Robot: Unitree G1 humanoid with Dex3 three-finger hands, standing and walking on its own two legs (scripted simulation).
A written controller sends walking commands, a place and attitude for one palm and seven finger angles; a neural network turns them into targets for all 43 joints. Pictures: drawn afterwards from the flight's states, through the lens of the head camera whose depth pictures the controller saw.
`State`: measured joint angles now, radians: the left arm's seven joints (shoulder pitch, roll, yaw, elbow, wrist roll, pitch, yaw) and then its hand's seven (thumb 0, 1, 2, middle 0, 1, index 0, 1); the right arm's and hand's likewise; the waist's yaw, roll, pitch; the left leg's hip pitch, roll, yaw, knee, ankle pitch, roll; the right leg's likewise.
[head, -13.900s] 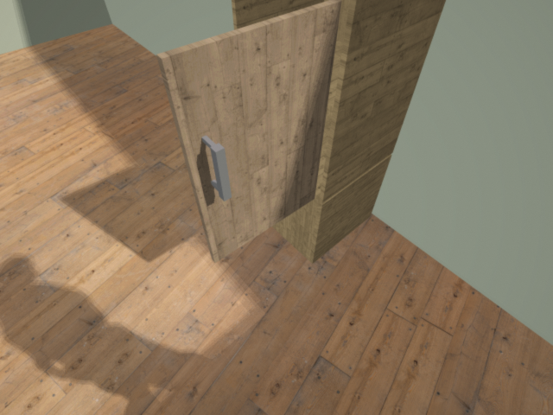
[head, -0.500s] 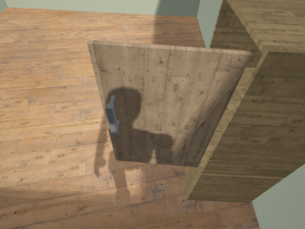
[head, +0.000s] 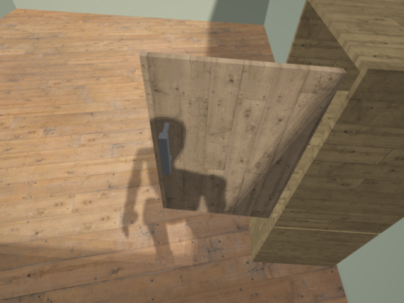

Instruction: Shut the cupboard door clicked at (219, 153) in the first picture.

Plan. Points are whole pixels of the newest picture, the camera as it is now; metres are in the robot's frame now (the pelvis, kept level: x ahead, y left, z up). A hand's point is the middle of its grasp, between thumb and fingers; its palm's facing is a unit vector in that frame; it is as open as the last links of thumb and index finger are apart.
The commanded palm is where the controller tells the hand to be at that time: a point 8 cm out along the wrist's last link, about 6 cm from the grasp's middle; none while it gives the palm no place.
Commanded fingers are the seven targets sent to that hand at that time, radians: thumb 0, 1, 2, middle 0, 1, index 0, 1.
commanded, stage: come to a stop and stand still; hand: left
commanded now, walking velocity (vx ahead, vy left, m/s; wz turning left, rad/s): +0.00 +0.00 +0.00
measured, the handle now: (166, 149) +0.46 +0.12 +0.01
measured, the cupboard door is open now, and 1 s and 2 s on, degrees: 88 88 88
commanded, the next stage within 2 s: look again from close up in 0.26 s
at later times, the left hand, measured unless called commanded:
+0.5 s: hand out of the picture -0.01 +0.17 -0.18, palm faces -0.01 -0.98 -0.18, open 7.4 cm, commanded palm none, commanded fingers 0.00 0.90 0.90 -0.20 -0.30 -0.20 -0.30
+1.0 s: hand out of the picture -0.01 +0.16 -0.18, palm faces +0.00 -0.99 -0.15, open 7.4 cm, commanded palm none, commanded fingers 0.00 0.90 0.90 -0.20 -0.30 -0.20 -0.30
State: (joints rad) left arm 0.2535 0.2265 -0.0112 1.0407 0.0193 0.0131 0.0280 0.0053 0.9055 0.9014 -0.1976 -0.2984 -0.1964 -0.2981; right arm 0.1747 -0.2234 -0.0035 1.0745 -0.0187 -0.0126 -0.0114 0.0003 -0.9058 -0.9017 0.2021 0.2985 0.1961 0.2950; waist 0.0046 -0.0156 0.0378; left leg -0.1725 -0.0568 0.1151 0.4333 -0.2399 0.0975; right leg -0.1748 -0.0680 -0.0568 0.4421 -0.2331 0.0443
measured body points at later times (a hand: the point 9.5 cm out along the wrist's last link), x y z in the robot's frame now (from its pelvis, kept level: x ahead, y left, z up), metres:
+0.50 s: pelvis +0.00 +0.00 +0.00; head +0.01 +0.02 +0.45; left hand -0.01 +0.22 -0.16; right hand +0.00 -0.22 -0.15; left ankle +0.00 +0.05 -0.74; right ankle +0.00 -0.15 -0.74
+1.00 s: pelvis +0.01 +0.00 +0.00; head +0.02 +0.01 +0.45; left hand +0.00 +0.21 -0.17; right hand -0.01 -0.21 -0.15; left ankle +0.00 +0.05 -0.74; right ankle +0.00 -0.15 -0.74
